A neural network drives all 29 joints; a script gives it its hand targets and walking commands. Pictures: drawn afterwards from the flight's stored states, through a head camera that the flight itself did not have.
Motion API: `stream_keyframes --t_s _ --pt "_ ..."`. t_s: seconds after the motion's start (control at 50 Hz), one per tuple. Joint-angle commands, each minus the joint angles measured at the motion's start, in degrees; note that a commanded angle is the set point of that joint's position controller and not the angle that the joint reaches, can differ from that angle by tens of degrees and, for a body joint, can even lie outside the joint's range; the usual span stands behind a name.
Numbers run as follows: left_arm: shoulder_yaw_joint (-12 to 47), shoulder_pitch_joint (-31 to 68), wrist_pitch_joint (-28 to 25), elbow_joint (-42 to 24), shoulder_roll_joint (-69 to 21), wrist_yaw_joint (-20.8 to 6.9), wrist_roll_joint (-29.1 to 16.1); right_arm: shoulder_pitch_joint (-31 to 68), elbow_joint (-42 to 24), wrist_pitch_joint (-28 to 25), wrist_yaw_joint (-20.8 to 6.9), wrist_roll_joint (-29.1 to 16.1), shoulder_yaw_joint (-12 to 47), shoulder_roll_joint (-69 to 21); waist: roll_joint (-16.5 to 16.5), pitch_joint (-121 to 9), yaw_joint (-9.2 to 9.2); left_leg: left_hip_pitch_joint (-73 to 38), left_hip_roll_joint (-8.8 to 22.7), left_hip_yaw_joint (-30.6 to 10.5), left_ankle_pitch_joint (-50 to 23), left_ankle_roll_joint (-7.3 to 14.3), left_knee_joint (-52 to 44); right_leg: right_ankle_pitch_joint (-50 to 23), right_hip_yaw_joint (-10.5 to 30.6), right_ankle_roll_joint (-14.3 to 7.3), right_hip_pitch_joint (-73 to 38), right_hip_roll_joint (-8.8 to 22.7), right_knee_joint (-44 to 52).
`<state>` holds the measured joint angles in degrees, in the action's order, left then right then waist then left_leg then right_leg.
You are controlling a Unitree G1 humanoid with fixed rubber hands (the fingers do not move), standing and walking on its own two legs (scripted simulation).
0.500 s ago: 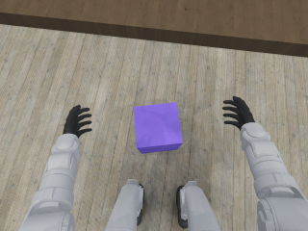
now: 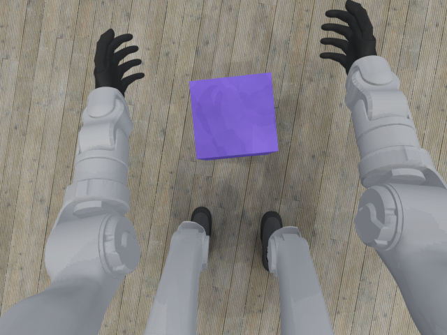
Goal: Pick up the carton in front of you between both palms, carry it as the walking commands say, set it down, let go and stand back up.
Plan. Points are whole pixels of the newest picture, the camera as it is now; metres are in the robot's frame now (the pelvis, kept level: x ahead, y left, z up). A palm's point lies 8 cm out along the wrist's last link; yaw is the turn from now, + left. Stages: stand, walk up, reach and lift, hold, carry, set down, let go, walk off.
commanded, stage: reach and lift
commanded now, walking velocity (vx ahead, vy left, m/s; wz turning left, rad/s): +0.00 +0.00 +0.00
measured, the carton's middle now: (233, 123) +0.49 +0.03 -0.51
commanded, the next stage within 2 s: none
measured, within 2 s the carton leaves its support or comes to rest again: leaves its support in 1.60 s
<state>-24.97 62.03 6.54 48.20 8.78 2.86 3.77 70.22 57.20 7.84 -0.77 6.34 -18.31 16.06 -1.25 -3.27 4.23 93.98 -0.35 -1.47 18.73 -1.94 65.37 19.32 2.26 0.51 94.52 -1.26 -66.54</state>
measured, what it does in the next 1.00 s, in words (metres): lowers itself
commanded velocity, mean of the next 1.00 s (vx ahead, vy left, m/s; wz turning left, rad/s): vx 0.00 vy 0.00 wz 0.00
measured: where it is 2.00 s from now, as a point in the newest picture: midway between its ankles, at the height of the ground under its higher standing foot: (234, 249)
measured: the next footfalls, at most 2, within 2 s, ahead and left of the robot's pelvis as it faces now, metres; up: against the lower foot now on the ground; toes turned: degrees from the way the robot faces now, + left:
none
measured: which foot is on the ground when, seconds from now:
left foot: down 0.00-1.00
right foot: down 0.00-1.00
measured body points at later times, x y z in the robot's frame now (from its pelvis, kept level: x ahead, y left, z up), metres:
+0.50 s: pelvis -0.03 +0.00 -0.20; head +0.32 +0.00 +0.07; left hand +0.48 +0.22 -0.36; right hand +0.53 -0.16 -0.37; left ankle +0.07 +0.14 -0.60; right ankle +0.07 -0.12 -0.60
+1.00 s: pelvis -0.04 +0.00 -0.27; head +0.33 +0.00 -0.02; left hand +0.49 +0.21 -0.45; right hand +0.54 -0.14 -0.45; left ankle +0.07 +0.13 -0.60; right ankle +0.07 -0.12 -0.60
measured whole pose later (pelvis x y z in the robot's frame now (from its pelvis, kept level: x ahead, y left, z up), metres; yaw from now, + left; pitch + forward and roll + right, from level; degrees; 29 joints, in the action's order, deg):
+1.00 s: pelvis -0.04 +0.00 -0.27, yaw +2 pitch +38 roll +2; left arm -9.0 78.5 0.9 62.6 16.5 8.3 -14.2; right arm 84.5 66.0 2.7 5.1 -12.4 1.3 23.5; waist 0.9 19.2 3.5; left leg 130.6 -2.2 -0.9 32.8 -3.1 125.1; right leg 34.3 3.2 1.9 130.9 -2.1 -127.1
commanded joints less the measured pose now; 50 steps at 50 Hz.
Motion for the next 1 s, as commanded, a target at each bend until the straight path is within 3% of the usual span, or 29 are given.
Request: stream_keyframes --t_s 0.0,0.12,0.24,0.38,0.46,0.54,0.66,0.74,0.86,0.98 --pt "-1.1 6.2 -3.0 -4.1 5.1 -0.5 0.7 8.4 -5.2 -2.6 0.6 0.8 -0.7 2.5 -3.9 -53.6 0.94 -15.8 -3.8 5.2 -21.6 -2.1 2.2 -25.1 -1.5 1.5 -31.6 -2.9 -3.3" --pt "0.8 5.6 -4.8 -2.9 5.9 0.2 -1.7 6.9 -5.8 -4.3 2.5 -1.9 1.9 3.5 -2.5 -55.6 -0.03 -9.2 -3.8 4.5 -22.7 -2.9 14.5 -22.7 -1.6 1.6 -17.1 -2.8 -14.6" --pt "6.5 8.8 -4.7 -4.5 10.2 2.3 -8.1 10.3 -8.5 -4.5 4.1 -8.5 8.3 7.5 -3.1 -64.9 0.17 -7.3 -3.9 5.2 -22.0 -3.2 26.0 -21.0 -2.6 2.0 -14.4 -2.4 -26.8" --pt "10.3 17.3 -2.8 -5.0 13.5 4.3 -13.4 19.3 -9.5 -2.9 5.3 -13.5 12.4 11.3 -3.9 -65.9 0.46 -3.7 -2.9 6.4 -10.8 -2.8 34.5 -9.8 -4.0 2.0 -12.2 -1.9 -35.5" --pt "11.0 22.2 -2.1 -0.8 14.1 4.8 -14.2 23.6 -4.7 -2.1 5.6 -14.3 12.9 12.5 -3.7 -58.4 0.31 0.8 -1.9 6.4 -2.5 -2.5 37.7 -1.4 -3.9 1.8 -7.3 -1.1 -38.5" --pt "11.7 25.9 -2.7 5.0 14.4 4.7 -14.3 26.3 1.4 -2.7 5.4 -15.0 13.5 13.4 -2.7 -50.6 0.14 3.4 -1.3 5.8 0.7 -2.2 41.1 2.4 -3.4 1.6 -1.4 -0.3 -41.4" --pt "13.1 30.6 -4.8 10.0 15.9 4.8 -15.0 30.5 6.1 -4.8 5.1 -17.1 15.5 14.8 -2.0 -46.6 0.32 3.9 -0.8 4.9 -1.8 -2.0 46.2 0.9 -2.6 1.4 2.0 0.4 -46.4" --pt "13.9 33.4 -6.0 8.5 16.9 5.1 -16.6 33.8 3.9 -6.1 5.5 -18.9 18.1 15.6 -3.3 -49.4 1.18 3.7 -1.1 4.8 -5.1 -1.7 48.6 -2.9 -2.3 1.3 -0.8 0.5 -49.3" --pt "14.4 29.7 -6.7 9.0 15.9 5.6 -17.6 32.3 1.3 -6.4 5.5 -20.0 20.1 14.1 -4.1 -52.0 2.09 0.9 -1.8 5.3 -11.7 -1.6 51.3 -8.7 -2.7 1.5 -2.6 -0.5 -51.9" --pt "15.6 27.3 -6.5 10.2 13.5 5.4 -17.9 27.1 5.2 -6.0 6.1 -17.9 18.1 12.4 -3.3 -47.6 -0.09 3.6 -2.1 5.1 -8.6 -2.0 50.7 -5.8 -2.7 1.5 0.7 -0.7 -50.6"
